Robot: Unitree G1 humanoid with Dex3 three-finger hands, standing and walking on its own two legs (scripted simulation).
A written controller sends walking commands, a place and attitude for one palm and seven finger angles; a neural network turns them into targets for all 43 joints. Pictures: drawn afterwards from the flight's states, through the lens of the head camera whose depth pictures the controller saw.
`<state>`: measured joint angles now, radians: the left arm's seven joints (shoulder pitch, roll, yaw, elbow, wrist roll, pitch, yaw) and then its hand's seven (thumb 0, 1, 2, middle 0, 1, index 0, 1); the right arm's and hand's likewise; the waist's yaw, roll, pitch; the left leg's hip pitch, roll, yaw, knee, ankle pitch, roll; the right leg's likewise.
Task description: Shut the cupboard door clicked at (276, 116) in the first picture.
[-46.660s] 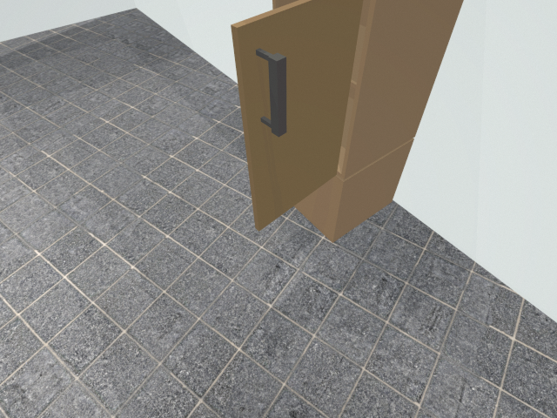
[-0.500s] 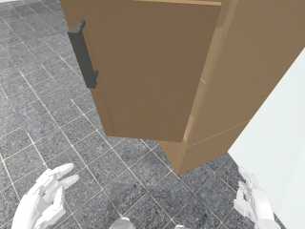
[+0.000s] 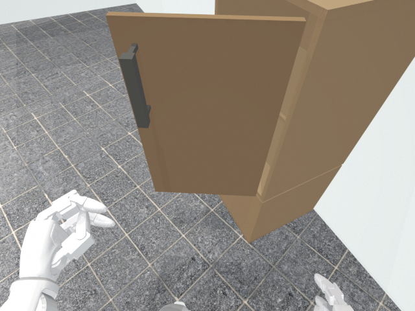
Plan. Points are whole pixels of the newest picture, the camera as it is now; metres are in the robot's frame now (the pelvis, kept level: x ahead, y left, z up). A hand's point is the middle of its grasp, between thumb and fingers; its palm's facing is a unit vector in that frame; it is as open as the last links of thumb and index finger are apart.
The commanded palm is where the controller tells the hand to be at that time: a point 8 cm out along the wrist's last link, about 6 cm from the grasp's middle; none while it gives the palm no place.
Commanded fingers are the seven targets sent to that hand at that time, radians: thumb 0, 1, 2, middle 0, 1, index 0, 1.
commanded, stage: raise the hand and make a fist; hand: left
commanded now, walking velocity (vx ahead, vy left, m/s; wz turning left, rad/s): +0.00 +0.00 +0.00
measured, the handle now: (139, 88) +0.51 +0.19 +0.16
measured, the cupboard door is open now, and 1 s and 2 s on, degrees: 60 60 60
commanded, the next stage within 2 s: bring the fist close to the handle in 1.00 s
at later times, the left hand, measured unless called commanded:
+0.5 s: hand (92, 204) +0.24 +0.19 +0.15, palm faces +0.02 -1.00 -0.04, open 3.1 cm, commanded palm +0.21 +0.25 +0.16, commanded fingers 0.00 0.90 0.90 -1.30 -1.50 -1.30 -1.50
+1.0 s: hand (100, 193) +0.25 +0.17 +0.18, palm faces +0.08 -1.00 -0.06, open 3.1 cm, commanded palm +0.22 +0.22 +0.17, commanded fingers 0.00 0.90 0.90 -1.30 -1.50 -1.30 -1.50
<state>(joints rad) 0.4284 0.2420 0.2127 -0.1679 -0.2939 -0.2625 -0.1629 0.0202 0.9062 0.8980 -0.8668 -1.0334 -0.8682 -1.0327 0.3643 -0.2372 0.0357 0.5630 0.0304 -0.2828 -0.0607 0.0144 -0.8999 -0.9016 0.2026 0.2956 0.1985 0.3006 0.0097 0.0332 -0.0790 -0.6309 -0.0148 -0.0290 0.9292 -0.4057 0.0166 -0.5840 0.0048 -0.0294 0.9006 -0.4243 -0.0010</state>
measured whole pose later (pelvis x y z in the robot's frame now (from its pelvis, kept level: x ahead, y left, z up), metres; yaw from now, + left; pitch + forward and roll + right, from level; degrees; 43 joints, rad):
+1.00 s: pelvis +0.02 -0.03 +0.04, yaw +1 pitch -1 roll +0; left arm 0.26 0.25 0.22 -0.23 -0.30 0.00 -0.21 0.02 0.90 0.90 -1.30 -1.50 -1.30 -1.50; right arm 0.26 -0.26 0.06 0.61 0.05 -0.29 -0.07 0.01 -0.90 -0.90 0.20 0.30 0.20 0.30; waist 0.05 0.05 -0.04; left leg -0.31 0.00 -0.05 0.64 -0.31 -0.01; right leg -0.27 0.02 -0.05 0.64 -0.34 -0.03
